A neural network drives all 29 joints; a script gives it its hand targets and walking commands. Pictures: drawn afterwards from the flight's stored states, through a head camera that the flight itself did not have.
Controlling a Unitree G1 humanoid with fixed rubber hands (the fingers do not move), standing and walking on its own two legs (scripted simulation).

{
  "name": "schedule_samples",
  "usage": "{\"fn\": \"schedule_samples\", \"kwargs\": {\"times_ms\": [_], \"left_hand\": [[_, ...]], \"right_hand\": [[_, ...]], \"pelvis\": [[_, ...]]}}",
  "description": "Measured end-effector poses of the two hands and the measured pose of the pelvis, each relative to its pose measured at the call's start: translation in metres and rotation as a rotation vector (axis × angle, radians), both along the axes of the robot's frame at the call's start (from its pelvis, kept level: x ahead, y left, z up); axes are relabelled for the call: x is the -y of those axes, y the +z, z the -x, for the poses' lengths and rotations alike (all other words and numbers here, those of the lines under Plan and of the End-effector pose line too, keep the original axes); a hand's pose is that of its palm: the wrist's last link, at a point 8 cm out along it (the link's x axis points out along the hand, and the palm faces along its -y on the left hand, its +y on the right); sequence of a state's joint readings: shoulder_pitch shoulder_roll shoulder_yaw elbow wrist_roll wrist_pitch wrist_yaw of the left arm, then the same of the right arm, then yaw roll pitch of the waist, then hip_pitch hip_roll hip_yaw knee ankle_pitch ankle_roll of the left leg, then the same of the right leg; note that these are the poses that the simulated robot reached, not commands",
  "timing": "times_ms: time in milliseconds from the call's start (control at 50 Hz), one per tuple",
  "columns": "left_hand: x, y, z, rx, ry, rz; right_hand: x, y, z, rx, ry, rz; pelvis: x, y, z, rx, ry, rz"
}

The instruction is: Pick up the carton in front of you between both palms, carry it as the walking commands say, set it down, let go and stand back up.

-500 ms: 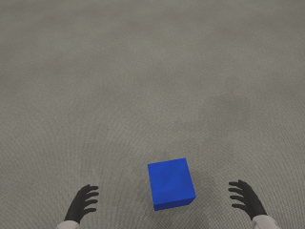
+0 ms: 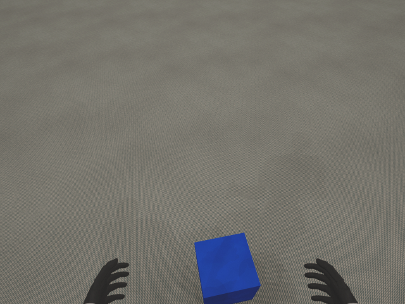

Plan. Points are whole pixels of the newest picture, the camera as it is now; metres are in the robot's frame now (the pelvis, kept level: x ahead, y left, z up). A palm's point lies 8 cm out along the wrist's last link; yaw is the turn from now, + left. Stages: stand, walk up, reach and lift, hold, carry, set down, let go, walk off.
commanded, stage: let go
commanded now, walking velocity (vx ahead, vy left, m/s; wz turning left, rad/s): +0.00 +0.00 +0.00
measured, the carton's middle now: (224, 272) +0.37 -0.05 -0.65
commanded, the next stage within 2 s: stand in 0.02 s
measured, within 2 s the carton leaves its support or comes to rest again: neither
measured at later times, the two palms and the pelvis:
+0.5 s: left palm out of the picture +0.14 +0.28 -0.09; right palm (372, 300) +0.16 -0.30 -0.08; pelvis +0.02 -0.02 +0.00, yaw +2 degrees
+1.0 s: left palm out of the picture +0.10 +0.29 -0.09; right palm out of the picture +0.12 -0.31 -0.09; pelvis +0.00 -0.01 +0.00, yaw +2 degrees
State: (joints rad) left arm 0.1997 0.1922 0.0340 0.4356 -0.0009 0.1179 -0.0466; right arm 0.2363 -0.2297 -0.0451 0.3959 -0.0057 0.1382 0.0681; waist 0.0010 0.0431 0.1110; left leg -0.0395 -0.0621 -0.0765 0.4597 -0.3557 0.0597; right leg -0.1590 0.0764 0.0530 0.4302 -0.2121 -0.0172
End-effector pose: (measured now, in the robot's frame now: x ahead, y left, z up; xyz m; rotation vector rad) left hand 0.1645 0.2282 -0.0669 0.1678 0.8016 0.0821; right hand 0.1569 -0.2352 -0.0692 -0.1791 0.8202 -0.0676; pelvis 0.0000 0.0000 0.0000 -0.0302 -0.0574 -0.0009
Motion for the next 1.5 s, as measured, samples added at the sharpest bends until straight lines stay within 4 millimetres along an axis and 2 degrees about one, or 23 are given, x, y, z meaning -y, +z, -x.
{"fn": "schedule_samples", "kwargs": {"times_ms": [100,240,340,600,840,1180,1500], "left_hand": [[-0.001,-0.001,-0.003,-0.011,0.035,-0.040],[-0.035,-0.014,0.009,-0.071,0.063,-0.165],[-0.048,-0.016,0.016,-0.095,0.087,-0.196],[-0.050,-0.026,0.029,-0.145,0.110,-0.180],[-0.060,-0.025,0.046,-0.181,0.120,-0.193],[-0.063,-0.026,0.079,-0.240,0.124,-0.194],[-0.065,-0.027,0.096,-0.291,0.134,-0.203]], "right_hand": [[0.007,-0.003,-0.005,0.018,-0.009,0.022],[0.049,-0.011,-0.001,-0.037,-0.021,0.165],[0.065,-0.012,-0.002,-0.057,-0.028,0.200],[0.062,-0.014,-0.003,-0.080,-0.008,0.206],[0.067,-0.018,0.019,-0.122,-0.015,0.220],[0.076,-0.022,0.054,-0.192,-0.022,0.226],[0.086,-0.025,0.068,-0.247,-0.029,0.230]], "pelvis": [[0.006,-0.001,-0.006,-0.027,0.015,-0.006],[0.013,-0.005,-0.012,-0.051,0.026,-0.014],[0.015,-0.006,-0.016,-0.059,0.033,-0.013],[0.016,-0.003,-0.019,-0.052,0.041,-0.011],[0.012,0.000,-0.009,-0.030,0.041,-0.017],[0.014,0.004,0.010,-0.010,0.039,-0.025],[0.018,0.007,0.015,-0.011,0.041,-0.025]]}}
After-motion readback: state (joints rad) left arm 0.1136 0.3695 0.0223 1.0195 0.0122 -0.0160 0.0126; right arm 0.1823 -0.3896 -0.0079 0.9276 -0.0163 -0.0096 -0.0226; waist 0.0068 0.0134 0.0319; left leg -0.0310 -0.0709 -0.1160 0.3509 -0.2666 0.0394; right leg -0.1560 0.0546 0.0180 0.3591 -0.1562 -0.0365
